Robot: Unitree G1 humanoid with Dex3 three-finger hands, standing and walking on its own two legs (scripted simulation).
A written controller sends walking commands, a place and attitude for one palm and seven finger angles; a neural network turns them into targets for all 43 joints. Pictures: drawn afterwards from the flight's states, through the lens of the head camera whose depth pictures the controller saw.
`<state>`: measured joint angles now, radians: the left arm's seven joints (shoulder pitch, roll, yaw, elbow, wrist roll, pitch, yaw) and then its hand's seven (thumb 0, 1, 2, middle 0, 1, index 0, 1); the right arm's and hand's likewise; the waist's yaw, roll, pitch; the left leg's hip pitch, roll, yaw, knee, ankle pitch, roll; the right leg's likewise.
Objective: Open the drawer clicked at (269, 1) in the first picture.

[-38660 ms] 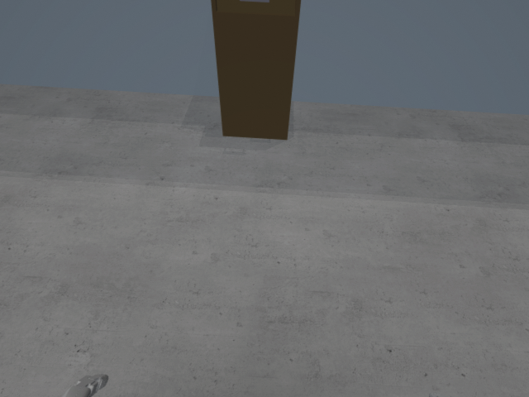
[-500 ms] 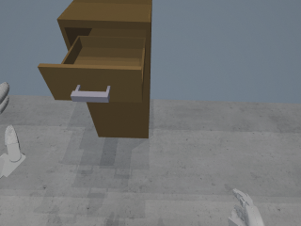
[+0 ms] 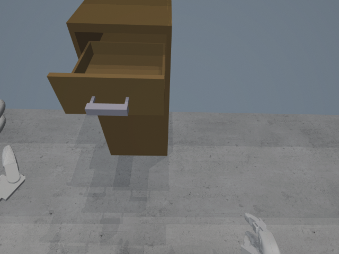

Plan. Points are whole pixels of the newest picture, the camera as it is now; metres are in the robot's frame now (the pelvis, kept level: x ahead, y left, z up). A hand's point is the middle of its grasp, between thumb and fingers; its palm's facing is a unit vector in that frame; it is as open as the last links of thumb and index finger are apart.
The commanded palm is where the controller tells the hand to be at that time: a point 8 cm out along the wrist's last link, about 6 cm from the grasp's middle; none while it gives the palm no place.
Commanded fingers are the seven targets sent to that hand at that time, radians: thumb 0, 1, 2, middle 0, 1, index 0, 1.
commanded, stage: let the arm hang, fingers relaxed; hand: left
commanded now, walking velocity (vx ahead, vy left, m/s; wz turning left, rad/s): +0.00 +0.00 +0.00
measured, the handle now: (108, 104) +0.54 +0.23 +0.02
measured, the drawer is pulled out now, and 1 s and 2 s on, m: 0.29 0.29 0.29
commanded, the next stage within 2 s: look to check the result in 1.12 s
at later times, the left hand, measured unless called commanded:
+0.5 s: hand out of the picture -0.04 +0.18 -0.18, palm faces +0.02 -0.98 -0.20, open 7.2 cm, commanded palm none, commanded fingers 0.00 0.90 0.90 -0.20 -0.30 -0.20 -0.30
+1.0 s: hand out of the picture +0.03 +0.16 -0.17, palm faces +0.00 -0.98 -0.22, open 7.4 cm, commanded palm none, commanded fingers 0.00 0.90 0.90 -0.20 -0.30 -0.20 -0.30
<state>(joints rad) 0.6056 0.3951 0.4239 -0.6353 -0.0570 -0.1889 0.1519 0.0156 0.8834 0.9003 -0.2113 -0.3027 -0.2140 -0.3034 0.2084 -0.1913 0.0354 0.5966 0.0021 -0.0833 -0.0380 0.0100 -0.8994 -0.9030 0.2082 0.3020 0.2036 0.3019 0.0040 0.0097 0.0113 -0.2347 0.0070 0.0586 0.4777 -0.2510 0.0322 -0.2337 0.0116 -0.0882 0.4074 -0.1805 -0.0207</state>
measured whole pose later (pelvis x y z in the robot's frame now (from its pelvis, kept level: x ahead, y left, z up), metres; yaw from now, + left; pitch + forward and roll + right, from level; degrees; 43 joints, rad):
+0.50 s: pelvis -0.03 -0.01 +0.00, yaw +2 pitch -1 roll -1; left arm 0.32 0.22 0.01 1.00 0.02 0.04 0.01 0.01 0.95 0.90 -0.21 -0.30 -0.21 -0.30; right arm 0.34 -0.20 0.01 1.03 -0.03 0.04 0.00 0.01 -0.91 -0.90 0.20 0.30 0.20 0.30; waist 0.00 -0.03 0.09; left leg -0.28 0.00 0.03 0.50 -0.21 0.02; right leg -0.28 0.00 -0.12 0.45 -0.17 -0.04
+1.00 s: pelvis -0.01 -0.02 +0.00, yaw +0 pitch -2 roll +0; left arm 0.22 0.16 0.00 1.10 0.01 0.00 0.03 0.01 0.90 0.90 -0.20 -0.30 -0.20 -0.30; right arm 0.26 -0.17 0.00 1.11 -0.02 0.00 -0.02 0.00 -0.91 -0.90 0.20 0.30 0.20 0.30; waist -0.01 0.01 0.05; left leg -0.16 0.00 0.07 0.38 -0.20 0.01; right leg -0.20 0.01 -0.08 0.39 -0.17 -0.05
